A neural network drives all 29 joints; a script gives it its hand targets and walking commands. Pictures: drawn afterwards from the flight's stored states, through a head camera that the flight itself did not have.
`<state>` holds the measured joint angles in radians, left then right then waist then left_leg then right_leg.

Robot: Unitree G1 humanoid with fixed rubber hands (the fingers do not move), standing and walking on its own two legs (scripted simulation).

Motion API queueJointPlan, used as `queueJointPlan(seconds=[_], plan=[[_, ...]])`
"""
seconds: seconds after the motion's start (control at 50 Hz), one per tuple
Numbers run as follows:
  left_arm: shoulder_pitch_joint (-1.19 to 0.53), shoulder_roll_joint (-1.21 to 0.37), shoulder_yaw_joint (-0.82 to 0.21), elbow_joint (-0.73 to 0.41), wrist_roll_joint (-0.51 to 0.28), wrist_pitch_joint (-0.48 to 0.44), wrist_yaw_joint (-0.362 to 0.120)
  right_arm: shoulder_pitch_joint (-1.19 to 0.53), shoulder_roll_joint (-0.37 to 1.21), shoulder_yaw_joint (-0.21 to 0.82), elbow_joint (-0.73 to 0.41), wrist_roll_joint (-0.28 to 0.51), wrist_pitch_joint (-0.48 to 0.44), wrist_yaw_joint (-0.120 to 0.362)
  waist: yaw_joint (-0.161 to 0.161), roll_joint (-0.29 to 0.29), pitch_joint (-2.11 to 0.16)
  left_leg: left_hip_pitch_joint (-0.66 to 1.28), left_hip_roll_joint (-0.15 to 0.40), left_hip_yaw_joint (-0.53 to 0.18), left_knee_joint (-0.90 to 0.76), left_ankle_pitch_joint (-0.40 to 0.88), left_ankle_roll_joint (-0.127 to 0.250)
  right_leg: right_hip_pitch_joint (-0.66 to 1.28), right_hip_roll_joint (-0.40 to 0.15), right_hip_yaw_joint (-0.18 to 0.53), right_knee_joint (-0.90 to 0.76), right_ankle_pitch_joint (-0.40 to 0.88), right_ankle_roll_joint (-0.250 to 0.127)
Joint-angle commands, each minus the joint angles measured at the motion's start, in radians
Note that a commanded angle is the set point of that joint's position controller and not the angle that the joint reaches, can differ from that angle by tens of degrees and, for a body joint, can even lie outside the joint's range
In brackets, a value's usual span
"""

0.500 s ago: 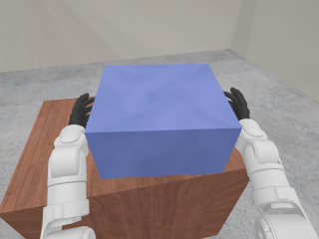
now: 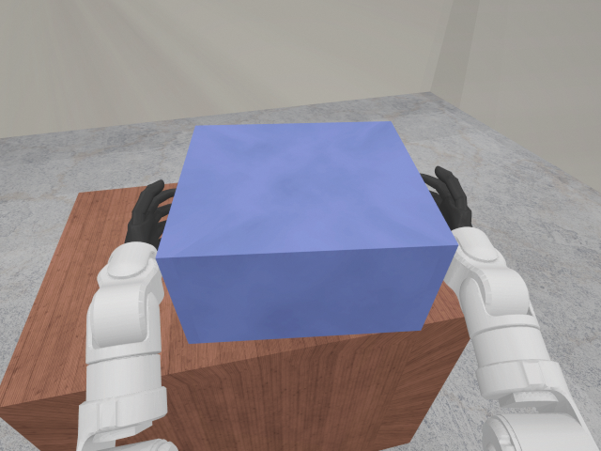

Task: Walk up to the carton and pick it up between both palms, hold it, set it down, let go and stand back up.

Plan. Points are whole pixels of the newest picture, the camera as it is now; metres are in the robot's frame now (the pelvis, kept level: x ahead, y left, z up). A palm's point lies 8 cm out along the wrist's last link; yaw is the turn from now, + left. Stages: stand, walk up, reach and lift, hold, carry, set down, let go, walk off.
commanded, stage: hold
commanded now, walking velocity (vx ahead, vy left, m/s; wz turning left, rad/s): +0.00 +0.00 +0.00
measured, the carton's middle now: (300, 220) +0.39 +0.01 +0.16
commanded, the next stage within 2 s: none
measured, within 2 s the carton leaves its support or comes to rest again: neither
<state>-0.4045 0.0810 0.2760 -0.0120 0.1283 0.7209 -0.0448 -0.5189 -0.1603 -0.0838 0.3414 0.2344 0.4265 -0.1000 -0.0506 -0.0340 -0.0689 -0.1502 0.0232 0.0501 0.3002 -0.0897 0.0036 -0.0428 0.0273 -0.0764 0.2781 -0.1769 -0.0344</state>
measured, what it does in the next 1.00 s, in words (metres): stands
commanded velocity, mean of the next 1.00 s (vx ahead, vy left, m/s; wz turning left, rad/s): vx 0.00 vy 0.00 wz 0.00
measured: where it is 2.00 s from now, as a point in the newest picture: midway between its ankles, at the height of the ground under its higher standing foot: outside the picture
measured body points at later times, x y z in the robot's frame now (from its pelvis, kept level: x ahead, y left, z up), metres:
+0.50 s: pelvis +0.00 +0.00 +0.00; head -0.05 +0.02 +0.45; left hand +0.35 +0.20 +0.17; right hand +0.37 -0.19 +0.18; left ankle +0.05 +0.12 -0.75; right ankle -0.01 -0.09 -0.75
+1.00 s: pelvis +0.00 +0.00 +0.00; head -0.05 +0.01 +0.45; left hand +0.35 +0.20 +0.17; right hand +0.37 -0.19 +0.18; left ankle +0.05 +0.12 -0.75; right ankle -0.01 -0.09 -0.75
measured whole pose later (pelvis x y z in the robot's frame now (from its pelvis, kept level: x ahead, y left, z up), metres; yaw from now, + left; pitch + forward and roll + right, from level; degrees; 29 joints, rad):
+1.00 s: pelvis +0.00 +0.00 +0.00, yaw +0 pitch -3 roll +0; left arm -0.45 0.09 0.29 0.05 0.13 0.71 -0.05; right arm -0.55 -0.15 -0.10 0.38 0.21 0.43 -0.09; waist -0.04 -0.03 -0.07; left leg -0.15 0.02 0.05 0.29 -0.08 0.01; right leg -0.06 0.03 -0.07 0.29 -0.18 -0.04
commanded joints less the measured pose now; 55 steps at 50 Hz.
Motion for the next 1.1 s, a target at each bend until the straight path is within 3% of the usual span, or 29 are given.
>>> queueJointPlan(seconds=[0.0,0.04,0.06,0.08,0.1,0.14,0.2,0.38,0.5,0.6,0.72,0.74,0.82,0.94,0.98,1.0,1.08], plan=[[-0.686,-0.405,-0.493,-0.181,-0.141,-0.072,-0.127,-0.78,0.474,0.416,-0.353,0.096,-0.078,0.14,0.011,0.054,-0.359,0.275,-0.036,-0.039,-0.004,0.119,-0.005,-0.077,0.005,0.039,-0.052,0.212,0.06],[-0.704,-0.406,-0.479,-0.135,-0.138,-0.068,-0.133,-0.792,0.47,0.397,-0.305,0.082,-0.073,0.147,0.004,0.036,-0.315,0.26,-0.033,-0.038,-0.024,0.063,0.001,-0.102,0.003,0.04,-0.064,0.143,0.053],[-0.706,-0.415,-0.487,-0.131,-0.142,-0.066,-0.132,-0.789,0.47,0.391,-0.297,0.078,-0.074,0.152,0.004,0.056,-0.324,0.267,-0.032,-0.036,-0.024,0.057,0.0,-0.109,0.002,0.038,-0.066,0.114,0.051],[-0.714,-0.432,-0.515,-0.184,-0.154,-0.074,-0.129,-0.801,0.487,0.407,-0.34,0.093,-0.083,0.154,0.008,0.057,-0.374,0.287,-0.03,-0.036,-0.009,0.111,-0.005,-0.1,0.007,0.034,-0.058,0.16,0.051],[-0.734,-0.423,-0.505,-0.159,-0.144,-0.076,-0.126,-0.801,0.479,0.399,-0.296,0.083,-0.079,0.155,0.003,0.065,-0.359,0.28,-0.032,-0.04,-0.007,0.109,-0.008,-0.121,0.003,0.039,-0.059,0.151,0.045],[-0.732,-0.419,-0.488,-0.152,-0.146,-0.081,-0.125,-0.804,0.484,0.398,-0.292,0.081,-0.083,0.158,0.016,0.049,-0.372,0.296,-0.033,-0.034,-0.007,0.102,-0.003,-0.122,0.011,0.034,-0.061,0.141,0.049],[-0.721,-0.433,-0.503,-0.15,-0.154,-0.088,-0.125,-0.818,0.493,0.416,-0.323,0.087,-0.094,0.154,0.008,0.042,-0.431,0.299,-0.034,-0.044,0.002,0.137,-0.004,-0.071,0.008,0.041,-0.051,0.212,0.055],[-0.74,-0.415,-0.481,-0.12,-0.145,-0.097,-0.129,-0.806,0.499,0.408,-0.278,0.078,-0.093,0.148,0.003,0.041,-0.383,0.25,-0.037,-0.038,-0.015,0.091,0.003,-0.075,-0.007,0.049,-0.05,0.2,0.06],[-0.704,-0.432,-0.534,-0.218,-0.162,-0.092,-0.123,-0.748,0.485,0.432,-0.327,0.124,-0.091,0.133,-0.018,0.077,-0.428,0.333,-0.044,-0.047,0.034,0.259,-0.027,-0.053,0.01,0.043,-0.033,0.346,0.06],[-0.666,-0.399,-0.477,-0.153,-0.13,-0.075,-0.136,-0.757,0.48,0.424,-0.316,0.109,-0.078,0.131,0.004,0.055,-0.335,0.257,-0.043,-0.036,-0.004,0.134,-0.003,-0.051,-0.004,0.047,-0.045,0.265,0.071],[-0.703,-0.42,-0.529,-0.239,-0.159,-0.089,-0.126,-0.771,0.501,0.449,-0.378,0.123,-0.086,0.134,0.001,0.059,-0.412,0.299,-0.04,-0.047,0.014,0.219,-0.01,-0.047,0.006,0.044,-0.032,0.325,0.066],[-0.698,-0.407,-0.512,-0.211,-0.153,-0.087,-0.126,-0.77,0.485,0.439,-0.371,0.126,-0.084,0.132,0.009,0.051,-0.394,0.298,-0.041,-0.045,0.019,0.214,-0.01,-0.057,0.003,0.049,-0.032,0.331,0.065],[-0.71,-0.422,-0.541,-0.261,-0.164,-0.089,-0.119,-0.761,0.493,0.451,-0.382,0.129,-0.08,0.134,0.001,0.075,-0.422,0.312,-0.041,-0.044,0.017,0.201,-0.017,-0.061,0.012,0.044,-0.034,0.285,0.06],[-0.71,-0.41,-0.475,-0.112,-0.132,-0.073,-0.13,-0.803,0.48,0.388,-0.293,0.069,-0.074,0.151,0.02,0.041,-0.322,0.249,-0.031,-0.033,-0.036,0.032,0.009,-0.104,0.0,0.037,-0.072,0.106,0.054],[-0.675,-0.438,-0.506,-0.158,-0.142,-0.072,-0.13,-0.768,0.481,0.417,-0.319,0.087,-0.08,0.149,0.005,0.05,-0.379,0.288,-0.033,-0.037,-0.01,0.137,-0.002,-0.076,0.003,0.045,-0.055,0.216,0.055],[-0.68,-0.425,-0.502,-0.172,-0.148,-0.076,-0.132,-0.768,0.485,0.419,-0.332,0.091,-0.083,0.145,0.0,0.021,-0.41,0.305,-0.036,-0.041,0.0,0.166,-0.002,-0.07,0.004,0.045,-0.051,0.257,0.061],[-0.689,-0.421,-0.503,-0.192,-0.149,-0.085,-0.136,-0.776,0.486,0.43,-0.35,0.108,-0.088,0.137,0.003,0.032,-0.415,0.304,-0.04,-0.039,0.008,0.207,-0.009,-0.038,0.01,0.038,-0.039,0.312,0.063]])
